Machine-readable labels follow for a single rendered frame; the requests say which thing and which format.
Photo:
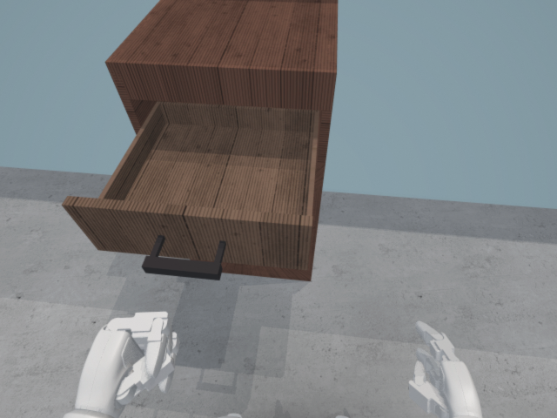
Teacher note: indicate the right robot hand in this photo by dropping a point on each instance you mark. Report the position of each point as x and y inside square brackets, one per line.
[449, 376]

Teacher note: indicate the cabinet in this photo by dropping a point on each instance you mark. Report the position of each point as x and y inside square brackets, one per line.
[259, 53]

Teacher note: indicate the drawer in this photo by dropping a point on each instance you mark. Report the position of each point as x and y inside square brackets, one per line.
[201, 173]

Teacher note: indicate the handle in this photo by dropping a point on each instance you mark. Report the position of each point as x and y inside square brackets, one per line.
[183, 268]

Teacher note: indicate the left robot hand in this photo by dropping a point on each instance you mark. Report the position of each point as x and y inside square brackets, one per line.
[144, 343]

